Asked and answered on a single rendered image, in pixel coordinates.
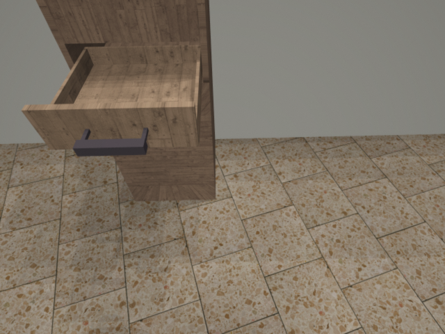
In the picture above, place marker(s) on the drawer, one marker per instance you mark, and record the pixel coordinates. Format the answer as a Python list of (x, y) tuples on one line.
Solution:
[(115, 92)]

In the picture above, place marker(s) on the handle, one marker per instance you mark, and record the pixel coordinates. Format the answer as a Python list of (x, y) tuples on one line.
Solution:
[(110, 147)]

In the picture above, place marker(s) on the cabinet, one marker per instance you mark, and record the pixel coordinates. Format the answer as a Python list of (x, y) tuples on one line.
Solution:
[(172, 173)]

